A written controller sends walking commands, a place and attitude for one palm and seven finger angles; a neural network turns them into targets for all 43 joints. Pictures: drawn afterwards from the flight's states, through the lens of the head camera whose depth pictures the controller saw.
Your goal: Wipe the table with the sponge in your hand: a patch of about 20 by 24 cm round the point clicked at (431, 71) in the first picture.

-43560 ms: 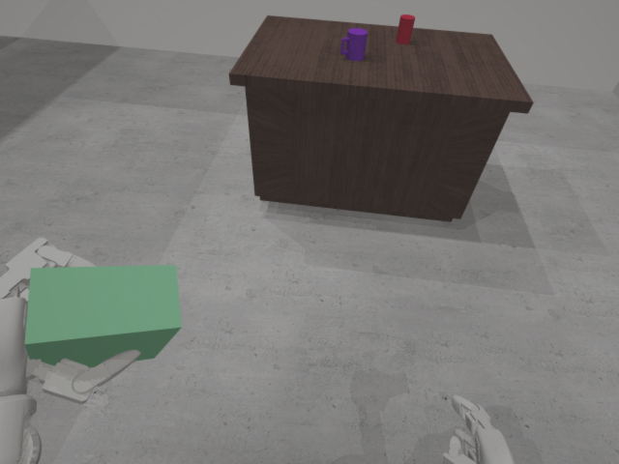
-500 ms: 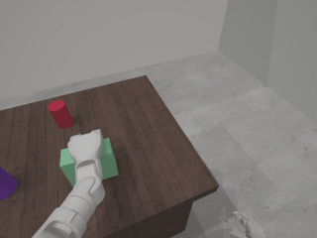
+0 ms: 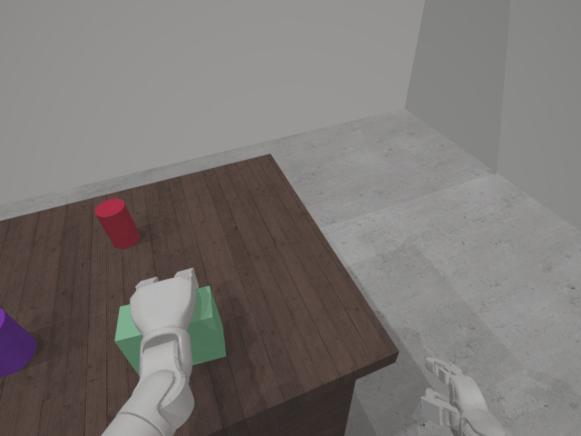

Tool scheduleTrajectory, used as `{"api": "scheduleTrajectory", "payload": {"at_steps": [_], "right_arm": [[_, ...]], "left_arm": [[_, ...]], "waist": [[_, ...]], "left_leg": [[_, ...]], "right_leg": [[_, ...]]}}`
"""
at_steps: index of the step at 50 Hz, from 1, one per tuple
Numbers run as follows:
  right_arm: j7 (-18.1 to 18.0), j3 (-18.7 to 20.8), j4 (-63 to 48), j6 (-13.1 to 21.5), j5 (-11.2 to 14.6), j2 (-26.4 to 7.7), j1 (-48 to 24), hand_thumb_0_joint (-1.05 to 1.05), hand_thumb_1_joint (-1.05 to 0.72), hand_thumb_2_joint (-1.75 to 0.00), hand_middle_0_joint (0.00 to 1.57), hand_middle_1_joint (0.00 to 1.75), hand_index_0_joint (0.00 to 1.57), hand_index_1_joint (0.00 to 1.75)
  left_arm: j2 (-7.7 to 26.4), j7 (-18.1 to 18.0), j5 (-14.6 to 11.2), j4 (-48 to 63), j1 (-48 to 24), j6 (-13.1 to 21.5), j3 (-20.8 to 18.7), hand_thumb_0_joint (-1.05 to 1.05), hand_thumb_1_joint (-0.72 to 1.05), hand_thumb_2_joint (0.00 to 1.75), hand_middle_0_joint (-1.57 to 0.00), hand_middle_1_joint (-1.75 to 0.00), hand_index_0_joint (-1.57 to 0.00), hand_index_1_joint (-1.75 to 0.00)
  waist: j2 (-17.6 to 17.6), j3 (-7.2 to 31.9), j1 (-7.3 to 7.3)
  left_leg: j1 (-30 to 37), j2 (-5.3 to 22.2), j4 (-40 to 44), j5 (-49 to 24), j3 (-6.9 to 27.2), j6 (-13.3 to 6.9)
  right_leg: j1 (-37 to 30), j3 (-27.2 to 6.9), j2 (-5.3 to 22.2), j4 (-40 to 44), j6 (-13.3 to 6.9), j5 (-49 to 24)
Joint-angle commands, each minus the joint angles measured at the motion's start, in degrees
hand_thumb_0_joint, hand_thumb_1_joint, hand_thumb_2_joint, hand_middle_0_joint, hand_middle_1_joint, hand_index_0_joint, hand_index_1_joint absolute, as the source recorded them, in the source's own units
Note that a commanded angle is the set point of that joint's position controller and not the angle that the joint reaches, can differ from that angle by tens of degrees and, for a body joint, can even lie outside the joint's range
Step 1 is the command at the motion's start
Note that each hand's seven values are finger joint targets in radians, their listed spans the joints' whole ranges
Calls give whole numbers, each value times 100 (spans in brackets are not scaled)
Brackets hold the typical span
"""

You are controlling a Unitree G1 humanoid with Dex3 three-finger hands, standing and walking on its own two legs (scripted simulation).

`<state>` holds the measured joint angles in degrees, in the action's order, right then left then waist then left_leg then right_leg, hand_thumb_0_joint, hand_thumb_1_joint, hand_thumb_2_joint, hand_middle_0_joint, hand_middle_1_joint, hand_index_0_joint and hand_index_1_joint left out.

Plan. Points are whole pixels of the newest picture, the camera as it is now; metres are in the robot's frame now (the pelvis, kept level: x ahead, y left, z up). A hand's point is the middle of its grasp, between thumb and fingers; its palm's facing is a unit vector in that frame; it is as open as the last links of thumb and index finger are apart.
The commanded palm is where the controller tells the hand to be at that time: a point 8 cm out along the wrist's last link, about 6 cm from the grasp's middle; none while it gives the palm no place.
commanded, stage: wipe back along the middle lane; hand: left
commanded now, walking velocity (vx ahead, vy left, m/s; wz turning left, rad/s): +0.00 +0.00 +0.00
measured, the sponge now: (178, 338) +0.27 +0.23 -0.04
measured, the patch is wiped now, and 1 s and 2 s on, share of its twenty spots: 0.70 0.85 0.95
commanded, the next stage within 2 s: slide across to the third lane in 0.32 s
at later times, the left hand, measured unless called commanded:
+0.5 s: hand (178, 347) +0.24 +0.20 +0.00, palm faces -0.03 -0.09 -1.00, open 10.4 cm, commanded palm +0.20 +0.17 +0.05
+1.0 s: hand (211, 340) +0.25 +0.16 +0.00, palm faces -0.04 -0.06 -1.00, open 10.3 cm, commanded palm +0.23 +0.12 +0.05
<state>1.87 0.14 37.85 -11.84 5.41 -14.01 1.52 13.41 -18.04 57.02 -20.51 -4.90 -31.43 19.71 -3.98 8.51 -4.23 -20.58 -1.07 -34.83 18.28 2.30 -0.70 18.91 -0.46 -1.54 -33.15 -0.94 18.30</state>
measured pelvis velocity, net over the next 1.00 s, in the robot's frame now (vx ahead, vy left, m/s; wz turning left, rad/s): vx -0.03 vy -0.02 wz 0.02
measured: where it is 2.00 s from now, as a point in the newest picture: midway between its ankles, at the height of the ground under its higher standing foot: outside the picture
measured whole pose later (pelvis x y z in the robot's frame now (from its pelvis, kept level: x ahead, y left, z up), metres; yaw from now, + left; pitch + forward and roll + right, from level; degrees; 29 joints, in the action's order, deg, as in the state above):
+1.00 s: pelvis -0.03 -0.02 +0.00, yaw +1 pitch +1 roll +0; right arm 2.6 0.3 40.9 -8.9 5.5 -12.2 0.2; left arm 7.7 -18.2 56.0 -26.3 -10.9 -32.7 27.0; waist -4.5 7.1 -5.9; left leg -20.6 -1.1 -35.5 16.1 3.5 0.7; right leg 19.7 0.8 -1.6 -36.3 -2.2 17.7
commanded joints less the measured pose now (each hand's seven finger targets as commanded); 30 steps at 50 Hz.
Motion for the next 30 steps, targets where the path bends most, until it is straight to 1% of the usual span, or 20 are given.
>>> {"api": "scheduleTrajectory", "payload": {"at_steps": [1, 2, 3, 6, 7, 8, 11, 12, 13, 15, 16, 17, 18, 20, 21, 22, 25, 26, 27, 30], "right_arm": [[15, 183, -1037, 299, 17, -566, -1278, 0, -90, -90, 20, 30, 20, 30], [8, 205, -1003, 291, 9, -601, -1271, 0, -90, -90, 20, 30, 20, 30], [2, 176, -1024, 293, 19, -567, -1310, 0, -90, -90, 20, 30, 20, 30], [-9, 164, -988, 305, 22, -567, -1356, 0, -90, -90, 20, 30, 20, 30], [-10, 176, -994, 307, 11, -584, -1381, 0, -90, -90, 20, 30, 20, 30], [-13, 161, -1022, 317, 23, -542, -1392, 0, -90, -90, 20, 30, 20, 30], [-15, 150, -1020, 341, 19, -540, -1403, 0, -90, -90, 20, 30, 20, 30], [-14, 173, -1012, 345, 8, -575, -1412, 0, -90, -90, 20, 30, 20, 30], [-6, 153, -1040, 353, 14, -529, -1426, 0, -90, -90, 20, 30, 20, 30], [15, 153, -1070, 357, 18, -519, -1459, 0, -90, -90, 20, 30, 20, 30], [4, 157, -1046, 362, 8, -539, -1420, 0, -90, -90, 20, 30, 20, 30], [-2, 179, -1017, 371, 5, -580, -1437, 0, -90, -90, 20, 30, 20, 30], [-2, 145, -1038, 375, 12, -525, -1459, 0, -90, -90, 20, 30, 20, 30], [-15, 152, -1038, 390, 13, -528, -1472, 0, -90, -90, 20, 30, 20, 30], [-30, 165, -983, 405, 11, -544, -1444, 0, -90, -90, 20, 30, 20, 30], [-46, 177, -973, 419, -9, -577, -1451, 0, -90, -90, 20, 30, 20, 30], [-48, 185, -1008, 466, 17, -512, -1511, 0, -90, -90, 20, 30, 20, 30], [-46, 192, -993, 495, 21, -504, -1515, 0, -90, -90, 20, 30, 20, 30], [-61, 200, -970, 516, 12, -514, -1485, 0, -90, -90, 20, 30, 20, 30], [-75, 201, -927, 593, 29, -473, -1459, 0, -90, -90, 20, 30, 20, 30]], "left_arm": [[-215, 249, -365, 745, 84, -38, -2, 0, 10, 130, -120, -160, -120, -160], [41, 231, -339, 785, 60, -48, -257, 0, 10, 130, -120, -160, -120, -160], [-87, 237, -322, 828, 40, -63, -107, 0, 10, 130, -120, -160, -120, -160], [-43, 234, -239, 821, -34, -121, -100, 0, 10, 130, -120, -160, -120, -160], [32, 236, -225, 883, -9, -132, -170, 0, 10, 130, -120, -160, -120, -160], [-63, 246, -237, 916, 59, -144, -73, 0, 10, 130, -120, -160, -120, -160], [-43, 261, -219, 910, 139, -133, -82, 0, 10, 130, -120, -160, -120, -160], [186, 255, -208, 968, 264, -109, -314, 0, 10, 130, -120, -160, -120, -160], [-7, 262, -195, 990, 413, -92, -127, 0, 10, 130, -120, -160, -120, -160], [-76, 283, -210, 1112, 428, -70, -16, 0, 10, 130, -120, -160, -120, -160], [43, 272, -201, 1064, 402, -60, -150, 0, 10, 130, -120, -160, -120, -160], [296, 239, -187, 1053, 473, -54, -422, 0, 10, 130, -120, -160, -120, -160], [31, 246, -181, 1044, 414, -65, -150, 0, 10, 130, -120, -160, -120, -160], [-107, 239, -181, 1060, 133, -66, -3, 0, 10, 130, -120, -160, -120, -160], [3, 221, -163, 915, 77, -78, -123, 0, 10, 130, -120, -160, -120, -160], [126, 205, -155, 1015, -113, -63, -259, 0, 10, 130, -120, -160, -120, -160], [-262, 212, -130, 1166, -533, -41, 227, 0, 10, 130, -120, -160, -120, -160], [-305, 219, -125, 1193, -699, -13, 292, 0, 10, 130, -120, -160, -120, -160], [-263, 231, -111, 1179, -909, 14, 278, 0, 10, 130, -120, -160, -120, -160], [-552, 249, -128, 1103, -1327, 116, 590, 0, 10, 130, -120, -160, -120, -160]], "waist": [[988, 612, -23], [922, 629, -58], [977, 556, -19], [887, 356, -10], [767, 397, -58], [766, 431, -48], [781, 431, -60], [727, 543, -123], [762, 584, -96], [758, 430, -66], [833, 418, -79], [695, 409, -135], [731, 344, -83], [763, 147, -31], [862, 127, -46], [744, 223, -75], [685, 305, 28], [554, 352, 36], [571, 366, 51], [661, 441, 127]], "left_leg": [[388, -26, 363, -1720, -4, -116], [405, -17, 388, -1698, 26, -108], [398, -32, 389, -1638, 13, -114], [395, -39, 436, -1470, 19, -107], [412, -50, 450, -1462, 35, -108], [439, -54, 464, -1405, 8, -115], [435, -70, 447, -1368, 1, -115], [437, -77, 457, -1391, 32, -106], [459, -85, 424, -1453, -8, -110], [417, -72, 435, -1368, -2, -109], [390, -72, 443, -1335, 4, -110], [374, -78, 459, -1300, 24, -97], [351, -79, 474, -1217, -5, -98], [329, -54, 519, -1012, 22, -109], [305, -59, 515, -921, 22, -109], [334, -54, 555, -887, 50, -113], [484, -52, 533, -864, 38, -139], [538, -41, 541, -827, 51, -144], [550, -31, 576, -758, 92, -147], [598, -28, 563, -639, 85, -165]], "right_leg": [[-597, -23, 16, 376, -326, -2424], [-603, -75, -4, 395, -350, -2383], [-580, -45, 5, 388, -327, -2307], [-424, -88, -16, 454, -341, -2005], [-452, -126, -32, 467, -363, -1982], [-483, -88, -16, 457, -344, -1883], [-479, -111, -30, 469, -346, -1842], [-560, -192, -46, 471, -369, -1894], [-608, -145, -24, 412, -353, -1987], [-510, -163, -26, 461, -345, -1888], [-511, -176, -38, 467, -346, -1849], [-507, -253, -58, 500, -372, -1791], [-460, -169, -34, 472, -344, -1663], [-239, -135, -58, 543, -340, -1292], [-197, -155, -63, 580, -334, -1132], [-213, -194, -85, 604, -359, -1078], [-135, -122, -58, 580, -344, -882], [-87, -89, -64, 570, -351, -796], [-50, -94, -98, 571, -364, -694], [19, -13, -88, 519, -344, -580]]}}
